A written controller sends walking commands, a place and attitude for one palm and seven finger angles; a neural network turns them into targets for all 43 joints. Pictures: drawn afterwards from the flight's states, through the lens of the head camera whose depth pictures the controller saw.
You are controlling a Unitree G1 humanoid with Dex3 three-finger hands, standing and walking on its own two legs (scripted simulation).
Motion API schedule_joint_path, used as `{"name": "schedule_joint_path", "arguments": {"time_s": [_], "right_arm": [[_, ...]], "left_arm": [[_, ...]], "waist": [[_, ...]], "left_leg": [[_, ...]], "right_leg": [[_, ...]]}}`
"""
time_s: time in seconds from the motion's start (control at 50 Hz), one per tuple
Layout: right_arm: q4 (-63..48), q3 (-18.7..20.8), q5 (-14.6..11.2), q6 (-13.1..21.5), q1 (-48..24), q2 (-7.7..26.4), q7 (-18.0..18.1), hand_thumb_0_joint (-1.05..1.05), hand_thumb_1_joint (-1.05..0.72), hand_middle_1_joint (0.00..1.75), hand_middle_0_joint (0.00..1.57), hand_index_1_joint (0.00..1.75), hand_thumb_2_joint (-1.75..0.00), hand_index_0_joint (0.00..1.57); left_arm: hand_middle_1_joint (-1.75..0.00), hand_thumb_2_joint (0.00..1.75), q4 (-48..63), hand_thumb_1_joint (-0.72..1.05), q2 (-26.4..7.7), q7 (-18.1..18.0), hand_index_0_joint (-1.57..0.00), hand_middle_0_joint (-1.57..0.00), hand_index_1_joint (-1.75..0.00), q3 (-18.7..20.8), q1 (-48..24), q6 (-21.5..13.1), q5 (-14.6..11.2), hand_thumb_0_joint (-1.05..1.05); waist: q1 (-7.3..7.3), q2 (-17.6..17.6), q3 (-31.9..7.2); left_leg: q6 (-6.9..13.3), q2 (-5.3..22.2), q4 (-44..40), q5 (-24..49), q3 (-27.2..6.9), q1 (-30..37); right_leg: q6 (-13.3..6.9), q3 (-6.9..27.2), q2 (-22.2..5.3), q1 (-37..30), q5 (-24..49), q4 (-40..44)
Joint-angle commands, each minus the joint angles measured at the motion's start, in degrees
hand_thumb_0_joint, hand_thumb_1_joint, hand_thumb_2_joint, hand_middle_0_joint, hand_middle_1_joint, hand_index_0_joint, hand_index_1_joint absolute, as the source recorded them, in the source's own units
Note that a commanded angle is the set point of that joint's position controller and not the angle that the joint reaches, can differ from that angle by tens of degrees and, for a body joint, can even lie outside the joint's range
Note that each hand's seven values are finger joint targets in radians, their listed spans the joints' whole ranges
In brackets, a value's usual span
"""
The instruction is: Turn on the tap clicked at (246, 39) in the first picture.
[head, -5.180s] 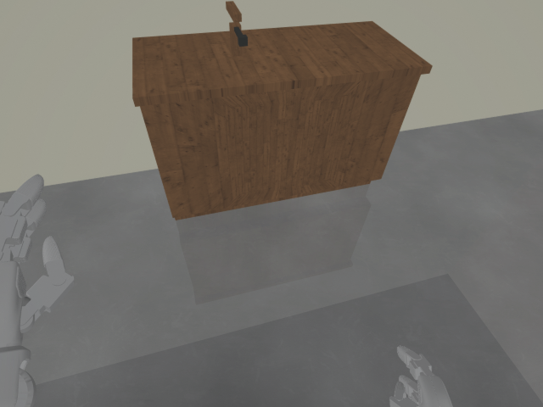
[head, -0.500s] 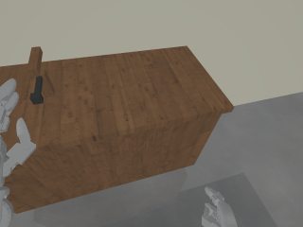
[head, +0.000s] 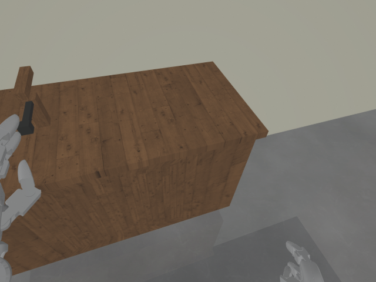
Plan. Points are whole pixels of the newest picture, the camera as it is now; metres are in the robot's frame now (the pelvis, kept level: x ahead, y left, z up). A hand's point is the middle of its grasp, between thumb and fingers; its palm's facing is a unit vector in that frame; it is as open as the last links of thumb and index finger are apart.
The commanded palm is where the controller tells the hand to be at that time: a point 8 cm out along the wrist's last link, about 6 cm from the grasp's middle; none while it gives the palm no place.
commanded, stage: come to a stop and stand still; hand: left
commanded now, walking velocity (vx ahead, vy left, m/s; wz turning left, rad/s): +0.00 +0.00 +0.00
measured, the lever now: (25, 127) +0.46 +0.45 +0.04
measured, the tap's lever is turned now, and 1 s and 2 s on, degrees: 0 0 0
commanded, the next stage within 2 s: look again from close up in 0.38 s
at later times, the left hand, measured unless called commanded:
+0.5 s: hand (25, 195) +0.20 +0.26 +0.17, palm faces +0.40 -0.80 -0.44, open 7.4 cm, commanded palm +0.14 +0.29 +0.18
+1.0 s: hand (13, 159) +0.26 +0.30 +0.18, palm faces +0.41 -0.86 -0.30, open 7.4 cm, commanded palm +0.19 +0.33 +0.18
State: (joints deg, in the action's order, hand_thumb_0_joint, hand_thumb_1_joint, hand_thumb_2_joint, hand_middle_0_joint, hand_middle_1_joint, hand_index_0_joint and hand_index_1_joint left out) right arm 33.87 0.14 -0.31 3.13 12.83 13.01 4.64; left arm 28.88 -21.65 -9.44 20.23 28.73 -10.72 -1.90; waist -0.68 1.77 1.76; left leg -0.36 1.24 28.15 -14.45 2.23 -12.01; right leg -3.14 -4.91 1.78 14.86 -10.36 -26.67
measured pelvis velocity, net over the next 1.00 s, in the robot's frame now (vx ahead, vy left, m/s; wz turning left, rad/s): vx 0.03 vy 0.05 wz -0.01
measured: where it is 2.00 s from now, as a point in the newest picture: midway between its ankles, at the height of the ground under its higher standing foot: outside the picture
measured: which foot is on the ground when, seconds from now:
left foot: down 0.00-1.00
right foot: down 0.00-1.00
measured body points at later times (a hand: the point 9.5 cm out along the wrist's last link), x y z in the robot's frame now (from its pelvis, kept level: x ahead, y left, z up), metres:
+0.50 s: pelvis -0.02 +0.01 +0.00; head -0.01 +0.01 +0.45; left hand +0.18 +0.30 +0.19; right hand +0.13 -0.21 -0.09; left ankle +0.01 +0.12 -0.74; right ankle +0.05 -0.08 -0.74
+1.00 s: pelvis +0.03 +0.05 +0.00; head +0.05 +0.08 +0.45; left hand +0.23 +0.34 +0.19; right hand +0.21 -0.17 -0.06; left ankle +0.01 +0.12 -0.74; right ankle +0.05 -0.08 -0.74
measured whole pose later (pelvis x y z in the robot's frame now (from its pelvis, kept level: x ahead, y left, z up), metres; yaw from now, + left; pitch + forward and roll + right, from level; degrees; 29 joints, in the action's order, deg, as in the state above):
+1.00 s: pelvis +0.03 +0.05 +0.00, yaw -1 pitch +0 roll -1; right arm 32.2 -2.1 0.6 9.6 12.3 11.3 0.3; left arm 26.0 -19.9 -6.1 21.2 18.8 -13.9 -2.1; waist 2.0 2.5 2.7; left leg 3.7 -1.4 29.2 -17.6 3.3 -11.4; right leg 0.1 -2.5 0.0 13.6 -11.8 -25.8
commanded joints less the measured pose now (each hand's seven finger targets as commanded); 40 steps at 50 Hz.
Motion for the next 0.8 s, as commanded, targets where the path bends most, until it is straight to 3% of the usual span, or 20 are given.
{"name": "schedule_joint_path", "arguments": {"time_s": [0.0, 0.08, 0.14, 0.18, 0.22, 0.28, 0.3, 0.44, 0.46, 0.48, 0.5, 0.52, 0.56, 0.6, 0.62, 0.68, 0.7, 0.72, 0.74, 0.78], "right_arm": [[-8.2, 1.3, 0.2, 3.9, -6.0, 5.3, 0.3, 0.00, -0.90, 0.30, 0.20, 0.30, -0.90, 0.20], [-7.2, 1.4, 0.3, 3.9, -4.6, 5.2, -0.2, 0.00, -0.90, 0.30, 0.20, 0.30, -0.90, 0.20], [-7.1, 1.3, 0.4, 3.6, -5.0, 4.8, -0.3, 0.00, -0.90, 0.30, 0.20, 0.30, -0.90, 0.20], [-7.1, 1.0, 0.6, 3.3, -5.2, 4.5, -0.3, 0.00, -0.90, 0.30, 0.20, 0.30, -0.90, 0.20], [-7.3, 0.7, 0.7, 3.2, -5.8, 4.4, -0.1, 0.00, -0.90, 0.30, 0.20, 0.30, -0.90, 0.20], [-7.5, 0.6, 0.7, 3.2, -5.5, 4.6, -0.1, 0.00, -0.90, 0.30, 0.20, 0.30, -0.90, 0.20], [-7.9, 0.6, 0.9, 3.3, -5.7, 4.8, -0.1, 0.00, -0.90, 0.30, 0.20, 0.30, -0.90, 0.20], [-7.5, 0.6, 0.5, 4.1, -4.9, 4.7, -0.2, 0.00, -0.90, 0.30, 0.20, 0.30, -0.90, 0.20], [-7.0, 1.4, 2.0, 7.4, 3.6, 7.0, -0.9, 0.00, -0.90, 0.30, 0.20, 0.30, -0.90, 0.20], [-3.7, -0.6, 0.5, 7.1, -2.1, 0.2, -1.2, 0.00, -0.90, 0.30, 0.20, 0.30, -0.90, 0.20], [-7.0, 1.4, -0.8, 6.9, -4.6, 3.0, -1.8, 0.00, -0.90, 0.30, 0.20, 0.30, -0.90, 0.20], [-8.9, 1.5, -0.7, 7.9, -3.2, 4.3, -2.1, 0.00, -0.90, 0.30, 0.20, 0.30, -0.90, 0.20], [-8.6, 1.7, -0.8, 8.4, -2.8, 5.1, -3.4, 0.00, -0.90, 0.30, 0.20, 0.30, -0.90, 0.20], [-9.5, 1.6, -1.3, 8.6, -4.0, 5.0, -4.6, 0.00, -0.90, 0.30, 0.20, 0.30, -0.90, 0.20], [-9.8, 1.3, -1.2, 8.7, -3.8, 5.1, -4.7, 0.00, -0.90, 0.30, 0.20, 0.30, -0.90, 0.20], [-10.5, 1.4, -1.0, 8.7, -4.2, 5.6, -3.7, 0.00, -0.90, 0.30, 0.20, 0.30, -0.90, 0.20], [-10.6, 1.5, -0.9, 8.4, -4.6, 6.1, -3.3, 0.00, -0.90, 0.30, 0.20, 0.30, -0.90, 0.20], [-11.0, 1.3, -0.6, 8.4, -4.6, 5.5, -2.9, 0.00, -0.90, 0.30, 0.20, 0.30, -0.90, 0.20], [-11.2, 1.2, -0.5, 8.5, -4.7, 5.4, -2.6, 0.00, -0.90, 0.30, 0.20, 0.30, -0.90, 0.20], [-11.0, 1.0, -0.1, 8.7, -5.2, 5.3, -2.2, 0.00, -0.90, 0.30, 0.20, 0.30, -0.90, 0.20]], "left_arm": [[-0.30, 0.90, 10.5, 0.90, -7.4, -1.0, -0.20, -0.20, -0.30, 4.3, -5.2, -3.9, 0.3, 0.00], [-0.30, 0.90, 5.6, 0.90, -6.7, -0.7, -0.20, -0.20, -0.30, 3.2, -5.8, -2.9, 0.3, 0.00], [-0.30, 0.90, 5.9, 0.90, -7.5, -0.7, -0.20, -0.20, -0.30, 3.1, -7.9, -2.4, 0.4, 0.00], [-0.30, 0.90, 6.8, 0.90, -8.0, -0.9, -0.20, -0.20, -0.30, 3.2, -8.8, -2.0, 0.5, 0.00], [-0.30, 0.90, 8.9, 0.90, -8.7, -0.9, -0.20, -0.20, -0.30, 3.5, -10.0, -2.1, 0.5, 0.00], [-0.30, 0.90, 8.8, 0.90, -8.6, -1.0, -0.20, -0.20, -0.30, 3.9, -8.2, -2.1, 0.6, 0.00], [-0.30, 0.90, 10.1, 0.90, -8.7, -0.9, -0.20, -0.20, -0.30, 4.1, -8.9, -2.0, 0.7, 0.00], [-0.30, 0.90, 8.2, 0.90, -7.3, -0.9, -0.20, -0.20, -0.30, 3.9, -5.4, -2.5, 0.6, 0.00], [-0.30, 0.90, 25.0, 0.90, -56.9, 0.3, -0.20, -0.20, -0.30, 38.2, -70.1, -8.6, 9.5, 0.00], [-0.30, 0.90, -11.6, 0.90, -20.9, 3.2, -0.20, -0.20, -0.30, 15.6, -35.4, -6.5, 2.8, 0.00], [-0.30, 0.90, -6.9, 0.90, -15.3, 2.7, -0.20, -0.20, -0.30, 13.9, -22.8, -5.6, -0.4, 0.00], [-0.30, 0.90, -10.7, 0.90, -9.7, 3.4, -0.20, -0.20, -0.30, 7.3, -20.0, -5.6, -0.3, 0.00], [-0.30, 0.90, -3.6, 0.90, -7.5, 4.3, -0.20, -0.20, -0.30, 4.3, -11.5, -6.9, -1.5, 0.00], [-0.30, 0.90, 0.1, 0.90, -3.8, 4.7, -0.20, -0.20, -0.30, -0.1, -6.8, -6.7, -1.4, 0.00], [-0.30, 0.90, 2.1, 0.90, -4.5, 4.6, -0.20, -0.20, -0.30, -0.1, -6.8, -6.5, -1.1, 0.00], [-0.30, 0.90, 1.1, 0.90, -9.3, 3.4, -0.20, -0.20, -0.30, 5.3, -7.4, -5.6, -0.3, 0.00], [-0.30, 0.90, 2.7, 0.90, -13.5, 2.8, -0.20, -0.20, -0.30, 9.3, -10.1, -5.5, -0.2, 0.00], [-0.30, 0.90, 2.6, 0.90, -12.1, 2.9, -0.20, -0.20, -0.30, 9.0, -11.5, -5.8, -0.3, 0.00], [-0.30, 0.90, 3.5, 0.90, -12.1, 2.9, -0.20, -0.20, -0.30, 9.3, -13.6, -6.0, -0.2, 0.00], [-0.30, 0.90, 6.2, 0.90, -12.4, 2.8, -0.20, -0.20, -0.30, 9.4, -17.8, -6.5, 0.0, 0.00]], "waist": [[1.23, -8.0, -4.9], [0.71, -0.7, -3.9], [0.53, 1.7, -4.1], [0.46, 1.6, -4.1], [0.75, -2.0, -4.4], [1.09, -4.8, -4.7], [1.06, -7.4, -4.5], [1.33, -5.0, -7.0], [0.68, 3.0, 4.0], [1.23, -0.3, -12.4], [3.36, -6.2, -10.6], [3.17, -7.7, -9.5], [3.75, -9.4, -7.9], [3.78, -6.2, -6.7], [3.58, -3.0, -6.1], [3.71, 6.0, -4.3], [3.55, 4.8, -4.0], [3.10, 4.9, -4.2], [3.03, 2.8, -3.9], [2.86, -3.8, -4.7]], "left_leg": [[1.2, 5.7, -8.0, 0.8, -5.6, -9.2], [0.8, 2.3, -3.6, -6.6, -3.1, -6.7], [0.9, 1.2, -1.1, -6.2, -2.7, -3.8], [1.1, 1.0, -1.4, -5.9, -2.9, -3.1], [1.1, 1.7, -5.2, -5.1, -3.8, -3.3], [1.7, 3.4, -9.9, -7.7, -5.5, -7.4], [1.5, 3.6, -11.5, -7.9, -5.9, -8.6], [1.1, 4.1, -10.4, -2.0, -5.4, -9.6], [2.5, 4.3, -0.7, 2.3, -1.3, -11.9], [2.9, 0.7, -0.2, 2.6, -2.2, -3.1], [1.6, 0.2, -2.6, 1.5, -2.1, -0.4], [0.9, 0.0, -2.5, -2.9, -0.9, -1.8], [1.9, 0.1, -4.8, -6.5, -1.6, -2.2], [2.1, 0.9, -7.1, -6.1, -2.4, -2.8], [1.9, 1.5, -8.9, -6.3, -3.7, -4.7], [1.9, 2.5, -10.7, -7.8, -4.4, -6.2], [1.6, 2.2, -11.1, -6.2, -4.2, -5.1], [1.8, 2.5, -11.6, -5.7, -4.9, -5.3], [1.9, 2.6, -12.0, -4.8, -4.8, -5.0], [2.3, 3.0, -11.9, -3.2, -4.5, -4.7]], "right_leg": [[2.6, 8.8, -5.2, -9.7, 3.3, 4.1], [1.8, 14.1, -8.1, -3.3, -10.0, 12.2], [1.2, 15.7, -9.7, 0.4, -17.7, 15.7], [1.3, 14.8, -9.7, 1.3, -19.6, 16.2], [1.8, 12.5, -7.9, -0.6, -17.2, 14.4], [2.8, 10.5, -5.3, -5.8, -12.9, 11.4], [2.9, 9.5, -4.5, -6.9, -11.4, 10.2], [3.0, 8.0, -4.1, -12.5, 1.7, 6.6], [10.3, 10.3, -6.5, 1.7, 0.0, 11.5], [2.9, 9.0, -10.9, -2.3, -7.1, 9.1], [0.6, 13.5, -8.1, -4.3, -5.6, 9.2], [0.2, 15.6, -9.2, -4.2, -8.2, 9.9], [2.1, 15.2, -9.0, -4.0, -12.1, 11.3], [2.3, 13.1, -7.1, -4.5, -12.3, 10.3], [2.2, 11.4, -5.8, -5.7, -12.0, 9.2], [2.9, 9.7, -4.1, -4.8, -12.3, 9.4], [2.8, 9.7, -3.6, -3.9, -12.0, 9.4], [2.8, 8.8, -3.8, -4.5, -10.9, 8.5], [2.6, 8.6, -3.5, -4.6, -8.8, 7.5], [2.4, 8.4, -3.4, -6.7, -3.1, 5.6]]}}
